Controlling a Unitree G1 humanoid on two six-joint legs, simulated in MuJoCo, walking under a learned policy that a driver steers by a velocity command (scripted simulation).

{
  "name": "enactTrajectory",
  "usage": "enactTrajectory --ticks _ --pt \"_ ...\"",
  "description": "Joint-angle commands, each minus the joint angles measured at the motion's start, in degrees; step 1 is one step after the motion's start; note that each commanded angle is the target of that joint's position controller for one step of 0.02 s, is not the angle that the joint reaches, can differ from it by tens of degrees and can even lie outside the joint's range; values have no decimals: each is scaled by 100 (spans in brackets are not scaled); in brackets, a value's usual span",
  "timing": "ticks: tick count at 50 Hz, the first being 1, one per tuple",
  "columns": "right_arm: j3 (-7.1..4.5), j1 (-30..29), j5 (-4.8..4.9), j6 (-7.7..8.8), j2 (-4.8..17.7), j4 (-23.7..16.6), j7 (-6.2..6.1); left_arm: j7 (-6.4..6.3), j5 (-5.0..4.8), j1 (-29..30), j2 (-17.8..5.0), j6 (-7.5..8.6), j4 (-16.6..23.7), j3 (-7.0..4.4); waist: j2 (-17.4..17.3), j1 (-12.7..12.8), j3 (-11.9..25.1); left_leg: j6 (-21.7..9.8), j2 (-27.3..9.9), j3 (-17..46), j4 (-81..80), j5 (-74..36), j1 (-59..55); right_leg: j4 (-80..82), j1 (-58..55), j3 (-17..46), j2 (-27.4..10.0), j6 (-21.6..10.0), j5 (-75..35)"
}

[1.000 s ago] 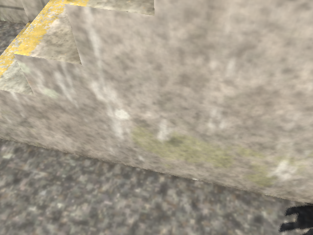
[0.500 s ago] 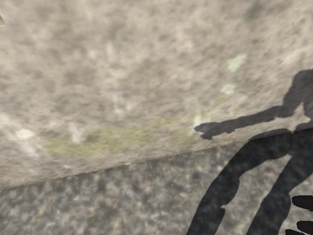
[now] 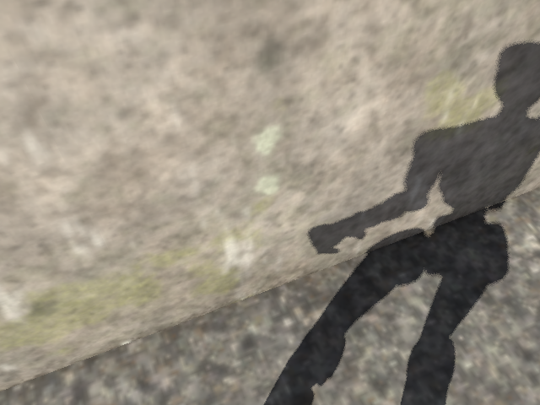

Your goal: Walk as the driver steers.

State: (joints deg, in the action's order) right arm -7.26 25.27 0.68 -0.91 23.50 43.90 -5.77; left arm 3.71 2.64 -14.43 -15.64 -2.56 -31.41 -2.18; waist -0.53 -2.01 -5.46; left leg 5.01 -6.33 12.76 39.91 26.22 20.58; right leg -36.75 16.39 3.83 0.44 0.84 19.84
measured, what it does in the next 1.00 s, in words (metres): steps on the spot, turning left: left foot, then right foot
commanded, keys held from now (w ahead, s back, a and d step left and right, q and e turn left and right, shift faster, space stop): w+q+shift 0.78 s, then w+shift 0.06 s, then w+e+shift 0.16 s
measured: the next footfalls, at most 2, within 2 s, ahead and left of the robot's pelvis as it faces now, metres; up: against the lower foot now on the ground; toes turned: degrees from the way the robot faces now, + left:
left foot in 0.66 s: +0.01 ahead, +0.10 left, +0.00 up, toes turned +38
right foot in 0.92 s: +0.18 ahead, -0.05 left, +0.00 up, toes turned +47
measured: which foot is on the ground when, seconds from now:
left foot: up 0.00-0.64, down 0.66-0.92, up 0.94-1.00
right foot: down 0.00-0.66, up 0.68-0.90, down 0.92-1.00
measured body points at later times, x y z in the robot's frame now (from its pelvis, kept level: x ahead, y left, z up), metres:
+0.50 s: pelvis +0.02 -0.07 +0.02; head +0.09 -0.04 +0.46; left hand +0.04 +0.27 -0.07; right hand +0.33 -0.20 -0.06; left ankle -0.01 +0.10 -0.68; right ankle +0.00 -0.13 -0.72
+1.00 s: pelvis +0.01 +0.03 +0.00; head +0.03 +0.04 +0.45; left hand -0.20 +0.28 -0.10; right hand +0.34 -0.04 -0.07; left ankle -0.05 +0.08 -0.67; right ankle +0.15 -0.08 -0.72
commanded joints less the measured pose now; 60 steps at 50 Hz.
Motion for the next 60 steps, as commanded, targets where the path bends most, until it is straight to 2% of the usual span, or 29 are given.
enactTrajectory --ticks 1,3,9,10,11,18,24,30,32,33,34,35,36,37,38,39,40,42,45,46,47,48,49,51,53,56,58,59,60 --pt "33 -516 93 107 369 -820 -86 -10 153 -372 -1260 91 370 -415 2094 357 453 -289 591 -985 2778 1017 1973 2600 -734 1976 -1428 -1359 141" --pt "-30 -423 -4 -56 464 -506 -158 -124 62 268 -698 94 372 -258 954 -5 149 -201 457 -1116 3324 164 1820 2330 -435 921 -1155 -1121 -468" --pt "261 -1018 -63 -44 1 -933 75 -479 -111 308 -641 263 116 -322 661 30 483 -197 90 -1226 1868 -429 1398 1796 -1497 -104 -1426 -1244 -4004" --pt "315 -1907 -41 -148 101 -1270 301 -557 -291 372 -898 373 174 -422 12 339 372 -137 22 -830 1786 -470 2141 1709 -2236 753 -2463 -1073 -5691" --pt "309 -1716 1 -238 106 -1334 420 -620 -254 346 -1091 360 65 -503 -137 193 782 -153 -60 -558 1794 -415 2295 1612 -2836 765 -2695 -1026 -6060" --pt "360 -2204 95 -329 -88 -1554 779 -708 -143 630 -1138 220 -234 -528 361 426 644 158 -64 -1404 1316 -617 1797 1818 -2504 -882 -1861 -1147 -5086" --pt "327 -2612 86 -135 -117 -1631 895 -659 -75 851 -1253 -77 -362 -525 563 481 800 25 -67 -1856 652 -824 1411 1755 -2584 -1646 -1832 -1141 -5170" --pt "156 -2210 177 -121 57 -1412 864 -571 -283 1115 -1254 -172 -391 -525 1015 110 1138 -445 219 -2159 -141 -600 416 1186 -2559 -2016 -2019 -940 -5451" --pt "-4 -1540 171 -96 249 -1198 797 -558 -400 1294 -1186 -197 -409 -506 1027 -348 1231 -815 447 -2180 -996 -846 -424 335 -2222 -2208 -1896 -680 -5340" --pt "-164 -920 73 -31 507 -989 724 -549 -441 1127 -1083 -180 -461 -485 491 -638 1212 -1112 629 -1844 -1645 -1674 -1346 -669 -1442 -2203 -1604 -458 -4187" --pt "-317 -621 35 25 1004 -911 653 -557 -201 1157 -780 -105 -279 -410 -662 -556 991 -1519 -151 -388 -1500 -5124 -2598 -1965 470 -2097 -1051 -59 16" --pt "-438 -896 -314 130 1693 -1048 695 -640 44 1473 -483 68 246 -295 -1224 -93 1657 -2775 -1255 2509 -1766 -4315 -3177 -3280 2274 -1093 17 414 2298" --pt "-420 -1102 -242 324 1477 -1164 775 -615 -48 1435 -888 186 124 -363 -534 -168 1929 -2889 -1554 2683 -2190 -3655 -3218 -3511 2576 209 -92 421 2149" --pt "-358 -1354 -101 429 1272 -1185 749 -581 -239 1564 -993 319 180 -358 -473 0 1337 -2683 -1388 2192 -2321 -3262 -2897 -3344 2896 357 -140 345 1591" --pt "-293 -1677 59 429 1032 -1211 701 -607 -238 1491 -1068 397 -3 -371 -171 179 910 -2344 -1000 1650 -2311 -3355 -2490 -3109 2847 389 -250 350 1019" --pt "-186 -2181 260 204 709 -1272 715 -774 -385 686 -1263 460 -386 -446 -821 555 857 -2328 -80 507 -2071 -3371 -1597 -2198 1765 151 -251 124 870" --pt "-71 -2614 106 79 447 -1480 791 -870 -387 220 -1498 440 -741 -536 -839 697 749 -2119 310 -43 -2030 -3399 -855 -1525 973 -219 -45 91 420" --pt "-50 -2421 -171 -52 502 -1598 1005 -978 -323 -248 -1268 433 -1173 -476 -655 465 921 -1906 614 -293 -1943 -2889 -325 -87 -403 -568 76 35 -145" --pt "194 -2093 -217 -80 166 -1638 1147 -973 -491 -1278 -1115 472 -1669 -422 -861 613 1148 -1645 756 -154 -1288 -414 310 804 -1750 -458 -237 -212 -1232" --pt "352 -2076 -291 -63 -228 -1691 1174 -963 -420 -1819 -1353 483 -1839 -486 -418 800 1101 -1380 1149 -416 -230 507 1139 970 -2384 319 -930 -531 -938" --pt "523 -2071 -415 -38 -671 -1799 1197 -992 -188 -2149 -1728 491 -1828 -496 648 763 890 -1012 1546 -401 1855 1502 2049 1548 -2382 2418 -2459 -1227 -872" --pt "461 -1232 -117 -33 -476 -1674 1234 -1080 -50 -1282 -2405 598 -1454 -599 1500 155 624 -744 1287 164 3090 964 2300 2843 -1154 5071 -3511 -2133 940" --pt "321 -1023 -69 -98 88 -1504 1185 -1124 -223 -235 -2193 675 -1218 -540 1123 -341 -44 -656 812 325 3852 249 2066 3060 -127 4648 -3280 -1706 2027" --pt "229 -1029 -407 -223 477 -1448 982 -1061 -434 275 -1818 617 -1175 -432 969 -533 -247 -390 609 -19 3766 -147 1400 2595 412 2789 -2223 -795 1322" --pt "359 -1261 -483 -206 92 -1629 934 -985 -394 48 -2016 521 -1114 -545 1166 -380 -290 -280 693 -551 2106 -55 368 2556 813 1626 -1461 -380 268" --pt "408 -790 -250 -110 -432 -1510 929 -969 -356 -78 -2113 353 -792 -735 1524 -407 -115 -449 905 -1031 -489 -545 -1779 2442 1249 961 -1064 -152 -827" --pt "222 -114 -110 -109 -204 -1142 889 -915 -397 -353 -1314 334 -716 -533 460 -531 192 -673 759 -897 -1859 -1080 -2527 764 1284 515 -510 -17 101" --pt "208 -132 -253 -92 244 -1233 928 -881 -147 -748 -711 278 -589 -363 -1126 -111 716 -918 -158 -245 -1586 -3061 -2969 -822 1833 100 72 71 1800" --pt "15 -242 -460 -81 995 -1402 947 -921 -204 -853 -723 289 -320 -301 -2546 14 972 -1714 -1029 1236 -2335 -2858 -2024 -2327 2449 -322 296 223 2051"
Keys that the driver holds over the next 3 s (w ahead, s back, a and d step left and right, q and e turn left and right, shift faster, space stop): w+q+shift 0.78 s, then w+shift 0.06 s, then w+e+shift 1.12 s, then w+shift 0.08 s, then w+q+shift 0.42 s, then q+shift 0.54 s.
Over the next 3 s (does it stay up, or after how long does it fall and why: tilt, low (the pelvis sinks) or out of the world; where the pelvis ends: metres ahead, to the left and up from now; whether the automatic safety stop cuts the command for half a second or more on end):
stays up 0.12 0.00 0.02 its command is cut before an obstacle from the start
